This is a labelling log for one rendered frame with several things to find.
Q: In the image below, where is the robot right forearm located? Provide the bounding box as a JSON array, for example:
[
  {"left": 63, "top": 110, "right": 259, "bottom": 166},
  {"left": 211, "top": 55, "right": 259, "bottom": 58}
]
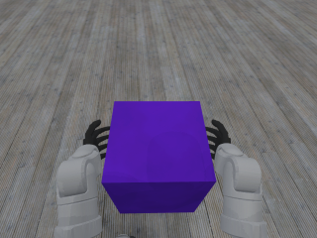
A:
[{"left": 214, "top": 143, "right": 267, "bottom": 238}]

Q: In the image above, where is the robot left forearm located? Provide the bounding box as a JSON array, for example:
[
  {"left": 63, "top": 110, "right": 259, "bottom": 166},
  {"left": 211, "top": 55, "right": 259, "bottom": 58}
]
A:
[{"left": 54, "top": 144, "right": 103, "bottom": 238}]

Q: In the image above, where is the robot right hand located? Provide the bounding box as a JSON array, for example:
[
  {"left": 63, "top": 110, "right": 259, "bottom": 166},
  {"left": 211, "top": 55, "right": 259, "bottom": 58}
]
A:
[{"left": 205, "top": 119, "right": 231, "bottom": 160}]

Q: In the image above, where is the carton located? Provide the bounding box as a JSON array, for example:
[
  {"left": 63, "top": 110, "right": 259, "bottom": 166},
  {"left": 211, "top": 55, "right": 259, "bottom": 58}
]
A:
[{"left": 101, "top": 101, "right": 216, "bottom": 214}]

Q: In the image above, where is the robot left hand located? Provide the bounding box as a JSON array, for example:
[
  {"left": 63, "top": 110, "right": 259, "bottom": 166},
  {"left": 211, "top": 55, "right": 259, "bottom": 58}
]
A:
[{"left": 83, "top": 119, "right": 110, "bottom": 160}]

